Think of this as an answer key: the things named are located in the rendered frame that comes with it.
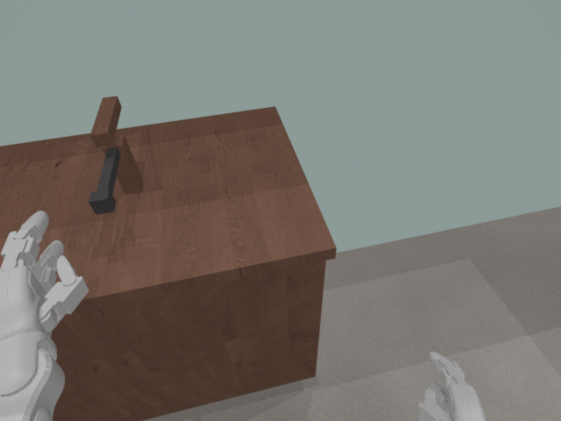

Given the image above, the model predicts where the right robot hand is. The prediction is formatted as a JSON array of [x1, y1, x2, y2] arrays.
[[418, 351, 486, 421]]

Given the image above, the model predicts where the counter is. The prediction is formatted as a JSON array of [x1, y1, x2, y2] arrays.
[[0, 96, 337, 421]]

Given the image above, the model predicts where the left robot forearm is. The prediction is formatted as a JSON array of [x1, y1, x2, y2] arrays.
[[0, 331, 65, 421]]

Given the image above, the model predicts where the left robot hand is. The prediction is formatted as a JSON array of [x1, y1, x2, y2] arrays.
[[0, 210, 89, 340]]

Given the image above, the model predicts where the tap lever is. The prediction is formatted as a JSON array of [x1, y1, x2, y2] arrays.
[[89, 146, 121, 215]]

